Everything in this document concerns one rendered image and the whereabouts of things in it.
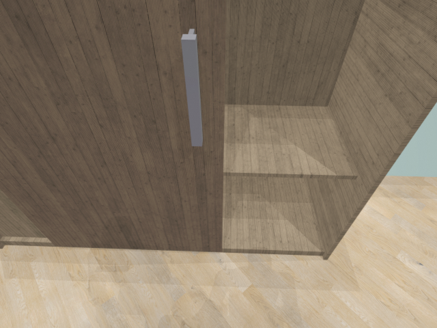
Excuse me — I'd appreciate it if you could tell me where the wardrobe door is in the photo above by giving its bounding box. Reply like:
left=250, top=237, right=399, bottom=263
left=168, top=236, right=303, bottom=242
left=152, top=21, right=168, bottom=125
left=0, top=190, right=47, bottom=238
left=0, top=0, right=227, bottom=251

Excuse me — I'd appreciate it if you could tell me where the handle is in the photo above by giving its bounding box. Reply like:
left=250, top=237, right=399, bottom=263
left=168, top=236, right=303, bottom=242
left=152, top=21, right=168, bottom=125
left=181, top=29, right=203, bottom=146

